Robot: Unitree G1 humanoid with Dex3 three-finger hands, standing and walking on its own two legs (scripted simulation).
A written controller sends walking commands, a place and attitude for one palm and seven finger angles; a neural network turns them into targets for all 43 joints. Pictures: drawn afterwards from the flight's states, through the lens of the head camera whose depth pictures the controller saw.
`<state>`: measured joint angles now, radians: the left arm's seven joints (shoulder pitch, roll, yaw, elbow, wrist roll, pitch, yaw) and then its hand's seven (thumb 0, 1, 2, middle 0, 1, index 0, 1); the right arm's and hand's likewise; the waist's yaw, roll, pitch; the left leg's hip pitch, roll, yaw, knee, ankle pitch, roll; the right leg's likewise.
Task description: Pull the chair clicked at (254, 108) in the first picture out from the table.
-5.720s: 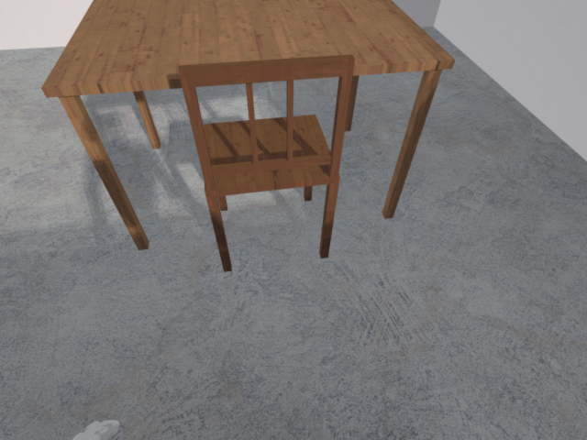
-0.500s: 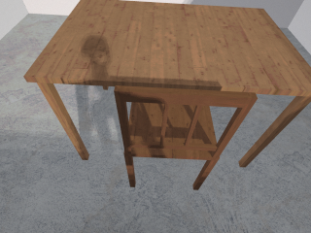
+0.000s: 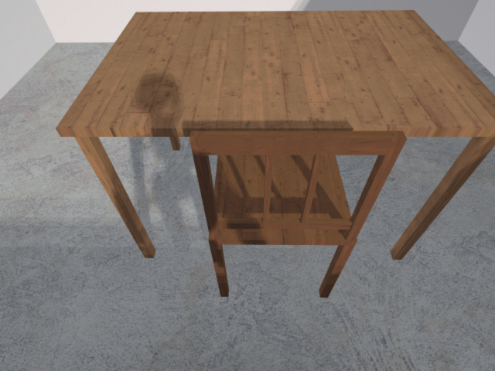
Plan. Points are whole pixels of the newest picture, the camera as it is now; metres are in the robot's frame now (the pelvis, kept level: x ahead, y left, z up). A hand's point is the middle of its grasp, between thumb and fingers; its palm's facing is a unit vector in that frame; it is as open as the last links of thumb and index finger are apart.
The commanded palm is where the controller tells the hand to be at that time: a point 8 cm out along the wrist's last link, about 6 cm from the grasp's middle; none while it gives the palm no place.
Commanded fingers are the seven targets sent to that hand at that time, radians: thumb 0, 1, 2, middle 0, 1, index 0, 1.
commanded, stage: look again from close up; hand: left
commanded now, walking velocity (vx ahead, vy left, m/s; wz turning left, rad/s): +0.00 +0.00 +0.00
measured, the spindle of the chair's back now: (267, 190) +0.53 -0.01 -0.09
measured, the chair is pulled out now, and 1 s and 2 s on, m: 0.00 0.00 0.00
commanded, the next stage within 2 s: shuffle to correct the standing spot in 1.10 s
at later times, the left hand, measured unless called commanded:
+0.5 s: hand out of the picture -0.02 +0.14 -0.17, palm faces -0.01 -0.98 -0.18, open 7.4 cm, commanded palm none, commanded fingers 0.00 0.90 0.90 -0.20 -0.30 -0.20 -0.30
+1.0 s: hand out of the picture +0.01 +0.14 -0.17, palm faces +0.01 -0.98 -0.19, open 7.4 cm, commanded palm none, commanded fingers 0.00 0.90 0.90 -0.20 -0.30 -0.20 -0.30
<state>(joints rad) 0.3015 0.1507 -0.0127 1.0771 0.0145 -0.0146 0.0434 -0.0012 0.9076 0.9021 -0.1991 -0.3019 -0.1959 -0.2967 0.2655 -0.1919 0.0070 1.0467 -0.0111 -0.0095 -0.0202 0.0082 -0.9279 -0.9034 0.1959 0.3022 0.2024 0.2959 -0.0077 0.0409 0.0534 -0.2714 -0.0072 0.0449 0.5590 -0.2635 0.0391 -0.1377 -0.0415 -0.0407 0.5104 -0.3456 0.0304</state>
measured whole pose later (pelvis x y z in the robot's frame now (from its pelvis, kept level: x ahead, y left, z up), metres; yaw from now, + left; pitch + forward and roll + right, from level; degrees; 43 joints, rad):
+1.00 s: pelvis +0.02 -0.03 +0.01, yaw -1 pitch -1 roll +1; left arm 0.30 0.15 -0.02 1.10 0.01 -0.02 0.04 0.00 0.91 0.90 -0.20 -0.30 -0.20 -0.30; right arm 0.24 -0.16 0.02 1.13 0.00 -0.02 -0.03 0.01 -0.93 -0.90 0.20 0.30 0.20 0.30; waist 0.01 -0.01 0.03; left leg -0.21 0.01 0.05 0.45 -0.23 0.00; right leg -0.10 -0.02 -0.03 0.45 -0.34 0.00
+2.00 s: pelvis +0.08 -0.07 +0.00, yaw +3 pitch -1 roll +1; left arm 0.28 0.15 0.01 1.08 0.01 -0.02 0.03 0.01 0.92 0.90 -0.20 -0.30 -0.20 -0.30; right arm 0.26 -0.15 -0.01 1.12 0.00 0.02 -0.04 0.01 -0.92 -0.90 0.20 0.30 0.20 0.30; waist 0.00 0.03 0.05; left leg -0.13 0.06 0.02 0.49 -0.34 -0.02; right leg -0.24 -0.02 -0.07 0.57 -0.31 -0.03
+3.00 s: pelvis +0.06 -0.02 +0.00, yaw +2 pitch -1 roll +1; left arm 0.24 0.19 -0.01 1.07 0.01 -0.01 0.04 0.00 0.91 0.90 -0.20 -0.30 -0.20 -0.30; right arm 0.21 -0.18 -0.02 1.10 -0.01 -0.01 0.00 0.01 -0.92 -0.90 0.20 0.30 0.20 0.30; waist 0.00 0.01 0.04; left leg -0.15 -0.01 0.07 0.47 -0.30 0.02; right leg -0.25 -0.08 -0.02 0.50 -0.22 0.05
